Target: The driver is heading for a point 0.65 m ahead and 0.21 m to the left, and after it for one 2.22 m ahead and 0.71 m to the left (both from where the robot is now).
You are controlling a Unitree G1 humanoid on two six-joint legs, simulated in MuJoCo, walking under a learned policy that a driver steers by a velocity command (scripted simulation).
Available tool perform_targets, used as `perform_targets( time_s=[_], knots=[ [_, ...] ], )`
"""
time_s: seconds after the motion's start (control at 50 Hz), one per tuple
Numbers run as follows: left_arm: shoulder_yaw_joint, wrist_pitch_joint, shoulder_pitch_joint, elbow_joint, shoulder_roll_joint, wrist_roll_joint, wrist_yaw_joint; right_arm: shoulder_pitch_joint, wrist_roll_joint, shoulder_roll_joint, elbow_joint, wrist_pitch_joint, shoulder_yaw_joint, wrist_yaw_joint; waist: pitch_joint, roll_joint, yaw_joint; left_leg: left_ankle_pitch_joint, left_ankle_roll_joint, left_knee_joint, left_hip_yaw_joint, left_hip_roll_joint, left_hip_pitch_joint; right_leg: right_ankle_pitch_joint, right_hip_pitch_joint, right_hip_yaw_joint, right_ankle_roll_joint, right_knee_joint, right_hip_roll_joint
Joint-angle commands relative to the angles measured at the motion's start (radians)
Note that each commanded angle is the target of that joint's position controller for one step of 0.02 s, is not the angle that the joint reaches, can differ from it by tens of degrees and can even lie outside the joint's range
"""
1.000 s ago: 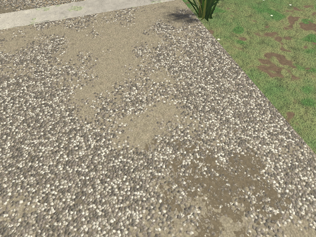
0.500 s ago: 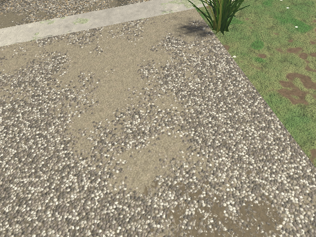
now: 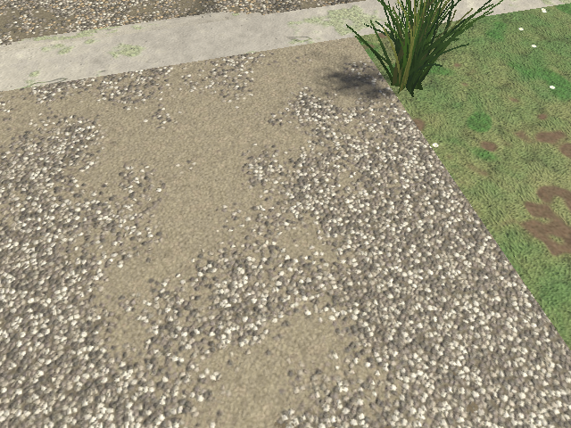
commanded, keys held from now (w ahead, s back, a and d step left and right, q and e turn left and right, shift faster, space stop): w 0.24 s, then w+q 0.76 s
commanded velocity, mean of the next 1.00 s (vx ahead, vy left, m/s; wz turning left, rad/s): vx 0.50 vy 0.00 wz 0.32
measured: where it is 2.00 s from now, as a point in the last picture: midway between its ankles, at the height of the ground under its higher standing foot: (181, 228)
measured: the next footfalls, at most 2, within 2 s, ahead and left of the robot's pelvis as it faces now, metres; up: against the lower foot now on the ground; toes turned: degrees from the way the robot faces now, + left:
right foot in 0.44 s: +0.41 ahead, -0.15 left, +0.00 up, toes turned +3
left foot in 0.98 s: +0.62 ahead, +0.17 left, +0.00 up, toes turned +25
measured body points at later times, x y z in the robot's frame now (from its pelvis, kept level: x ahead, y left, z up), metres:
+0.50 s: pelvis +0.27 -0.05 -0.01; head +0.31 -0.06 +0.44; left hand +0.45 +0.21 -0.10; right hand +0.26 -0.32 -0.15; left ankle +0.09 +0.08 -0.67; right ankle +0.38 -0.15 -0.73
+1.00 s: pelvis +0.51 +0.04 -0.02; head +0.54 +0.07 +0.43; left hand +0.43 +0.31 -0.16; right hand +0.79 -0.13 -0.11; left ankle +0.58 +0.16 -0.74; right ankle +0.39 -0.15 -0.70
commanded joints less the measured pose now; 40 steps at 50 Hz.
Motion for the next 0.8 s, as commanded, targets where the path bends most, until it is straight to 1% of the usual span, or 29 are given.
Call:
perform_targets(
  time_s=[0.02,0.04,0.06,0.1,0.14,0.22,0.26,0.3,0.32,0.34,0.36,0.38,0.4,0.42,0.44,0.46,0.48,0.5,0.52,0.54,0.56,0.58,0.6,0.62,0.66,0.7,0.74,0.8],
  knots=[
    [0.029,0.001,0.010,-0.066,0.077,0.008,0.012,0.038,-0.014,-0.068,-0.020,-0.013,-0.009,0.005,-0.071,0.107,0.007,0.073,0.160,-0.308,-0.306,0.253,0.205,0.108,-0.207,0.041,-0.010,-0.013,-0.111],
    [0.028,0.012,0.025,-0.062,0.054,0.010,0.014,0.056,-0.012,-0.078,-0.008,-0.016,-0.012,0.004,-0.062,0.107,0.015,0.104,0.170,-0.329,-0.277,0.246,0.176,0.120,-0.193,0.032,-0.005,-0.037,-0.114],
    [0.029,0.019,0.016,-0.067,0.050,0.012,0.015,0.074,-0.010,-0.094,0.003,-0.018,-0.015,0.000,-0.046,0.101,0.020,0.132,0.178,-0.347,-0.252,0.243,0.161,0.145,-0.206,0.027,0.003,-0.067,-0.119],
    [0.034,0.025,-0.057,-0.094,0.060,0.018,0.019,0.107,-0.010,-0.125,0.017,-0.018,-0.022,-0.014,-0.017,0.080,0.011,0.170,0.183,-0.369,-0.225,0.247,0.176,0.231,-0.281,0.025,0.021,-0.162,-0.125],
    [0.035,0.023,-0.133,-0.119,0.058,0.023,0.017,0.143,-0.007,-0.129,0.030,-0.011,-0.022,-0.026,-0.003,0.073,-0.008,0.191,0.171,-0.376,-0.201,0.241,0.214,0.334,-0.334,0.021,0.034,-0.275,-0.124],
    [0.026,0.015,-0.266,-0.154,0.036,0.017,0.002,0.201,0.003,-0.138,0.051,-0.003,-0.020,-0.037,0.022,0.080,-0.049,0.172,0.136,-0.383,-0.140,0.214,0.254,0.488,-0.308,-0.012,0.034,-0.500,-0.087],
    [0.021,0.012,-0.336,-0.175,0.035,0.013,-0.006,0.246,0.009,-0.140,0.070,0.001,-0.021,-0.038,0.043,0.076,-0.075,0.156,0.136,-0.373,-0.146,0.223,0.293,0.491,-0.304,-0.022,0.036,-0.568,-0.071],
    [0.018,0.004,-0.393,-0.199,0.038,0.010,-0.017,0.283,0.013,-0.140,0.087,0.012,-0.022,-0.039,0.062,0.074,-0.090,0.159,0.141,-0.337,-0.171,0.244,0.352,0.451,-0.318,-0.018,0.035,-0.625,-0.055],
    [0.017,-0.002,-0.413,-0.210,0.041,0.008,-0.023,0.292,0.015,-0.144,0.092,0.018,-0.024,-0.042,0.069,0.077,-0.091,0.165,0.141,-0.314,-0.184,0.256,0.376,0.426,-0.317,-0.015,0.032,-0.651,-0.049],
    [0.018,-0.009,-0.419,-0.218,0.048,0.007,-0.029,0.291,0.017,-0.151,0.093,0.023,-0.028,-0.045,0.069,0.084,-0.083,0.177,0.136,-0.290,-0.200,0.269,0.393,0.399,-0.300,-0.009,0.026,-0.676,-0.043],
    [0.021,-0.015,-0.405,-0.219,0.061,0.006,-0.033,0.283,0.018,-0.159,0.092,0.027,-0.032,-0.048,0.060,0.093,-0.066,0.194,0.128,-0.265,-0.216,0.279,0.400,0.372,-0.258,-0.006,0.019,-0.699,-0.035],
    [0.027,-0.020,-0.374,-0.213,0.078,0.006,-0.034,0.271,0.020,-0.167,0.090,0.030,-0.037,-0.050,0.042,0.106,-0.044,0.235,0.119,-0.234,-0.229,0.283,0.400,0.343,-0.193,-0.012,0.012,-0.713,-0.021],
    [0.038,-0.025,-0.306,-0.197,0.101,0.007,-0.033,0.247,0.020,-0.174,0.082,0.034,-0.040,-0.050,0.006,0.118,-0.002,0.341,0.106,-0.168,-0.226,0.270,0.386,0.322,-0.080,-0.032,-0.002,-0.732,0.003],
    [0.061,-0.028,-0.163,-0.154,0.143,0.010,-0.026,0.228,0.017,-0.155,0.073,0.035,-0.033,-0.048,-0.084,0.106,0.066,0.442,0.080,-0.015,-0.192,0.214,0.340,0.325,0.128,-0.046,-0.028,-0.743,0.018],
    [0.082,-0.031,0.031,-0.118,0.215,0.028,-0.015,0.209,0.004,-0.112,0.042,0.034,-0.016,-0.045,-0.242,0.039,0.140,0.286,0.041,0.270,-0.143,0.144,0.157,0.337,0.442,0.094,-0.091,-0.697,-0.128],
    [0.102,-0.021,0.123,-0.098,0.304,0.039,-0.012,0.334,0.009,0.021,0.026,0.014,0.019,-0.042,-0.396,-0.230,0.095,-0.243,-0.032,0.641,-0.070,-0.019,-0.235,0.251,0.816,0.513,-0.235,-0.763,-0.389],
    [0.077,-0.017,0.128,-0.098,0.207,0.034,-0.012,0.326,0.033,-0.058,0.044,-0.002,0.002,-0.038,-0.440,-0.226,0.113,-0.430,-0.029,0.801,-0.200,0.006,-0.341,0.129,0.805,0.671,-0.253,-0.860,-0.406],
    [0.058,-0.018,0.038,-0.116,0.145,0.029,-0.009,0.238,0.051,-0.133,0.019,-0.005,-0.020,-0.040,-0.274,-0.157,0.103,-0.365,-0.018,0.846,-0.196,0.059,-0.408,0.118,0.670,0.509,-0.197,-0.876,-0.371],
    [0.045,-0.017,-0.039,-0.129,0.110,0.028,-0.008,0.184,0.048,-0.131,0.008,-0.001,-0.023,-0.045,-0.185,-0.091,0.076,-0.274,-0.015,0.823,-0.169,0.111,-0.385,0.163,0.519,0.372,-0.161,-0.904,-0.331],
    [0.037,-0.017,-0.096,-0.128,0.081,0.031,-0.011,0.155,0.037,-0.116,0.002,0.008,-0.028,-0.050,-0.113,-0.061,0.049,-0.214,-0.016,0.769,-0.162,0.138,-0.343,0.206,0.385,0.275,-0.141,-0.948,-0.292],
    [0.031,-0.020,-0.128,-0.125,0.060,0.038,-0.013,0.168,0.033,-0.098,0.004,0.023,-0.035,-0.050,-0.075,-0.080,0.016,-0.172,-0.012,0.726,-0.168,0.164,-0.289,0.230,0.298,0.189,-0.123,-0.987,-0.256],
    [0.032,-0.021,-0.139,-0.117,0.058,0.041,-0.013,0.184,0.034,-0.071,0.002,0.038,-0.035,-0.047,-0.056,-0.093,-0.002,-0.150,-0.012,0.706,-0.162,0.172,-0.249,0.245,0.244,0.140,-0.120,-1.017,-0.245],
    [0.036,-0.023,-0.135,-0.109,0.066,0.040,-0.011,0.186,0.034,-0.048,-0.003,0.050,-0.033,-0.046,-0.042,-0.084,-0.011,-0.135,-0.014,0.693,-0.156,0.177,-0.243,0.281,0.217,0.098,-0.129,-1.038,-0.244],
    [0.041,-0.026,-0.131,-0.102,0.080,0.040,-0.008,0.174,0.033,-0.044,-0.015,0.059,-0.035,-0.046,-0.026,-0.071,-0.018,-0.108,-0.017,0.675,-0.157,0.180,-0.260,0.315,0.205,0.060,-0.135,-1.054,-0.245],
    [0.050,-0.027,-0.119,-0.091,0.104,0.044,0.002,0.129,0.025,-0.048,-0.042,0.070,-0.040,-0.046,-0.005,-0.046,-0.020,-0.034,-0.026,0.611,-0.169,0.182,-0.314,0.363,0.215,0.002,-0.142,-1.071,-0.252],
    [0.055,-0.023,-0.103,-0.082,0.119,0.044,0.011,0.082,0.020,-0.050,-0.064,0.070,-0.041,-0.037,0.006,-0.038,-0.012,0.062,-0.033,0.509,-0.166,0.177,-0.341,0.387,0.241,-0.058,-0.136,-1.079,-0.247],
    [0.059,-0.018,-0.096,-0.080,0.133,0.042,0.018,0.023,0.018,-0.045,-0.083,0.065,-0.037,-0.023,0.019,-0.034,0.002,0.146,-0.034,0.396,-0.134,0.170,-0.324,0.396,0.253,-0.122,-0.121,-1.083,-0.233],
    [0.066,-0.007,-0.054,-0.070,0.156,0.031,0.026,-0.091,0.015,-0.037,-0.126,0.063,-0.027,-0.003,0.054,-0.018,0.042,0.179,-0.026,0.275,-0.076,0.159,-0.321,0.390,0.306,-0.180,-0.111,-1.080,-0.246]
  ],
)
Velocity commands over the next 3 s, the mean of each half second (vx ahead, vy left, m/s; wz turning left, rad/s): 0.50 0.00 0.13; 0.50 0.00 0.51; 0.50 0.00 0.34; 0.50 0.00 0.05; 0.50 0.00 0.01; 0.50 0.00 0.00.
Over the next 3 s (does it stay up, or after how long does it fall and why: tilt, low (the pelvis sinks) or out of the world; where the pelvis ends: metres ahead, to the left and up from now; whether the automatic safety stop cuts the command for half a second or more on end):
stays up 1.52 0.58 0.01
